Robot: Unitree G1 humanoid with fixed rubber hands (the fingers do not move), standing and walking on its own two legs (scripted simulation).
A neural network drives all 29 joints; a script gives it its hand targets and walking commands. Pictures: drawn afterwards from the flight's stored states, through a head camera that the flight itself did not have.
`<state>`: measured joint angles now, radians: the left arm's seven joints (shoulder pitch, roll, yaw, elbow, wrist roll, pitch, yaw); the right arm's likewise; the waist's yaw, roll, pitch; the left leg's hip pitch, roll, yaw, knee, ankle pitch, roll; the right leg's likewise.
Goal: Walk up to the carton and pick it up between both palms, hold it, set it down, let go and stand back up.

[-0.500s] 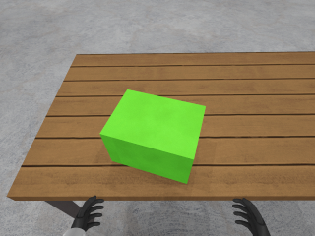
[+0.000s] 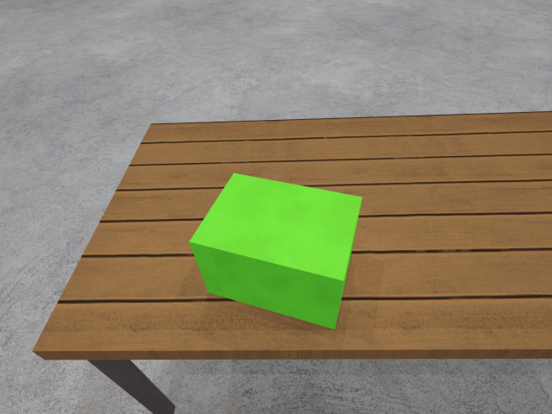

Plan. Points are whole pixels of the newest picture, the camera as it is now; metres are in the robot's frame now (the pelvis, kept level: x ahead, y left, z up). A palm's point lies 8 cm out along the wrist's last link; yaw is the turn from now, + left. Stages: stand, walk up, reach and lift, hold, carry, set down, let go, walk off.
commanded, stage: stand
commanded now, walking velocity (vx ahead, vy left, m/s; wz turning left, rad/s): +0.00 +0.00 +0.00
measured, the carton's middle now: (281, 247) +0.42 +0.03 -0.03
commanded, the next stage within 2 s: none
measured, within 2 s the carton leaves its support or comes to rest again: neither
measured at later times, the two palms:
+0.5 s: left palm out of the picture +0.03 +0.32 -0.11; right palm out of the picture +0.03 -0.26 -0.12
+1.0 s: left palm out of the picture +0.03 +0.34 -0.11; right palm out of the picture +0.05 -0.25 -0.12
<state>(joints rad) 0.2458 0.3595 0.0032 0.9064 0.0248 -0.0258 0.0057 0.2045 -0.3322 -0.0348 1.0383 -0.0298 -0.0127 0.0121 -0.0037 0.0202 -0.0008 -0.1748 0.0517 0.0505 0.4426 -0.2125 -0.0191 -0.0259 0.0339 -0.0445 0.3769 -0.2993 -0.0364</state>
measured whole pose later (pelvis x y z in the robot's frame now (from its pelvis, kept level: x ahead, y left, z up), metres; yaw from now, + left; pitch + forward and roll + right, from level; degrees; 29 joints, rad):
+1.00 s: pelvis -0.02 +0.04 +0.00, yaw +0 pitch -3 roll +0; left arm 0.20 0.35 -0.01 1.08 0.01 -0.02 0.01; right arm 0.11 -0.33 -0.01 1.18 -0.01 -0.02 0.01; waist 0.00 0.00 0.03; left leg -0.16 -0.02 0.07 0.35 -0.14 0.04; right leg -0.03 -0.03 -0.04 0.33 -0.25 0.02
